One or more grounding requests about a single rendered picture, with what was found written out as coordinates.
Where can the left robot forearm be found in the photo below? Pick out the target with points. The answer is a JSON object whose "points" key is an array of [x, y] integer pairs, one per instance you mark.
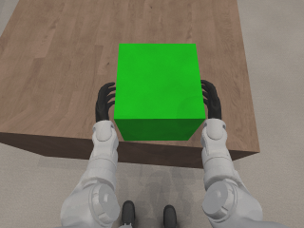
{"points": [[103, 161]]}

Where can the carton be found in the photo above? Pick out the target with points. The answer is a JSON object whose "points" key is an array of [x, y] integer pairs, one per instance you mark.
{"points": [[158, 92]]}

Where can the left robot foot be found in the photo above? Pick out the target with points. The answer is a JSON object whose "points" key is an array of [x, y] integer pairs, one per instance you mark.
{"points": [[128, 213]]}

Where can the right robot forearm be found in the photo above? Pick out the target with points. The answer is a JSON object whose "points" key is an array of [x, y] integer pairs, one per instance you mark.
{"points": [[216, 159]]}

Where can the pedestal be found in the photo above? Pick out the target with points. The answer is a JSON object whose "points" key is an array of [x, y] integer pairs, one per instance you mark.
{"points": [[55, 55]]}

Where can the right robot upper arm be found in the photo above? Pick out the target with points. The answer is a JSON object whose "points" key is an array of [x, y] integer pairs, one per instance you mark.
{"points": [[227, 206]]}

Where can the robot right hand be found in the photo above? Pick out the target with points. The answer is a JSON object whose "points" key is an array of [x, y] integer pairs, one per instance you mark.
{"points": [[212, 101]]}

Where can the robot left hand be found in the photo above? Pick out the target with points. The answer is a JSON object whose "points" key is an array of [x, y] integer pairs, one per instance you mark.
{"points": [[102, 105]]}

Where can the robot foot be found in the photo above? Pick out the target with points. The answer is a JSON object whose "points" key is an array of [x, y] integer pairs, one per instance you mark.
{"points": [[169, 217], [128, 213]]}

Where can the right robot foot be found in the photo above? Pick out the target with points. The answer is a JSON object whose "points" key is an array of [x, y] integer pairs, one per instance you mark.
{"points": [[169, 217]]}

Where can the left robot upper arm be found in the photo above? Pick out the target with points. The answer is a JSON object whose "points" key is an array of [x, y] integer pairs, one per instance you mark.
{"points": [[93, 207]]}

